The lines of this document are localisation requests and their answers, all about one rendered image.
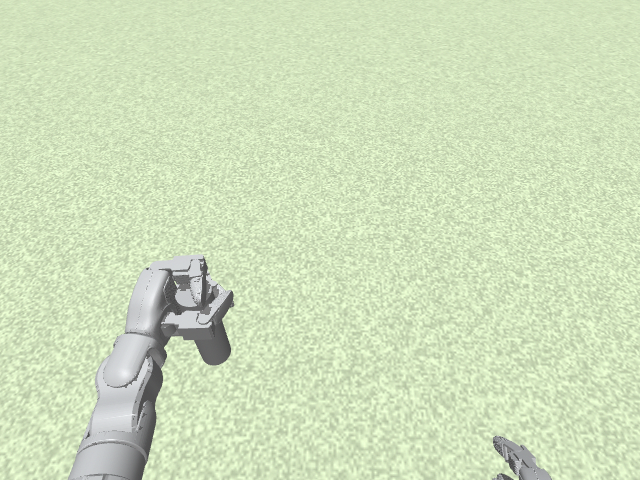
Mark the right robot hand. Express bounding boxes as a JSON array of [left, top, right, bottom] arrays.
[[492, 436, 552, 480]]

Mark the can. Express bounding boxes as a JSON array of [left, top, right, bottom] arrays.
[[175, 280, 231, 366]]

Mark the left robot hand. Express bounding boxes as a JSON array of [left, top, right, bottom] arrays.
[[125, 254, 234, 348]]

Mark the left robot arm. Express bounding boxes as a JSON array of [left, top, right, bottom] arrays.
[[68, 333, 167, 480]]

